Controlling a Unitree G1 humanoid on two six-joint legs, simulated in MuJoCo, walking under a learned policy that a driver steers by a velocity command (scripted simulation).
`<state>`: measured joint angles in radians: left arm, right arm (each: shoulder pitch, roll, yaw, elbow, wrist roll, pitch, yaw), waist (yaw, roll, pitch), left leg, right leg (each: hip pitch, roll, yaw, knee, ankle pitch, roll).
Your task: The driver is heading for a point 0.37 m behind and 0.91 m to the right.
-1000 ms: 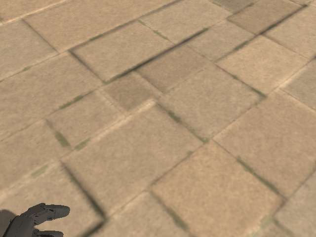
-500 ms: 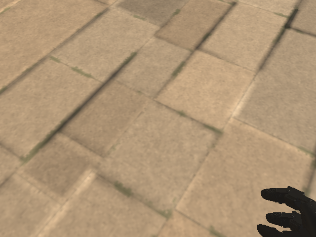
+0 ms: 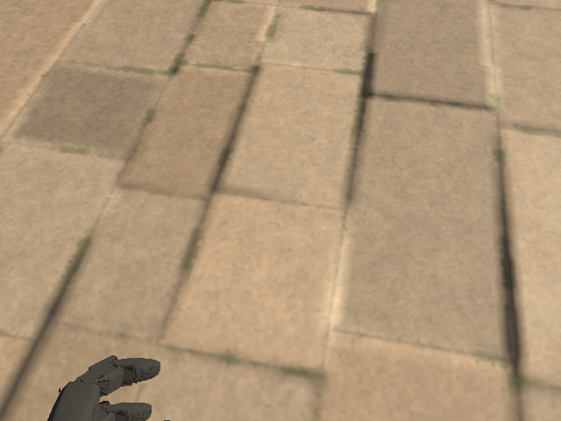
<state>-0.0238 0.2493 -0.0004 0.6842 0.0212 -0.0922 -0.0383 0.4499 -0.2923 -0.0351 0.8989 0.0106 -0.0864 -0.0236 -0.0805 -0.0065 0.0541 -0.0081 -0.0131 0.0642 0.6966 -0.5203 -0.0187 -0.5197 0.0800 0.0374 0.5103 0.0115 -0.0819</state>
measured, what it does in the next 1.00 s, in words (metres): walks ahead, turning right: left foot, then right foot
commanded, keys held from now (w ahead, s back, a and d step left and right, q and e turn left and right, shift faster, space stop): e+shift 0.40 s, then w+e+shift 0.60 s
